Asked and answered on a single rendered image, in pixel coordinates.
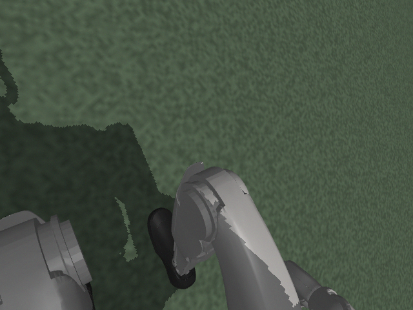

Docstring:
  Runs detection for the right robot arm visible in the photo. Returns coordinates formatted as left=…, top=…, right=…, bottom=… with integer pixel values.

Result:
left=308, top=287, right=355, bottom=310

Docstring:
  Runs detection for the right robot hand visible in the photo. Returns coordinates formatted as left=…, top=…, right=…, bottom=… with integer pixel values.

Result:
left=284, top=260, right=322, bottom=308

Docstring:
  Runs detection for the right robot foot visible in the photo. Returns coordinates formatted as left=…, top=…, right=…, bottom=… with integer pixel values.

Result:
left=147, top=208, right=196, bottom=289

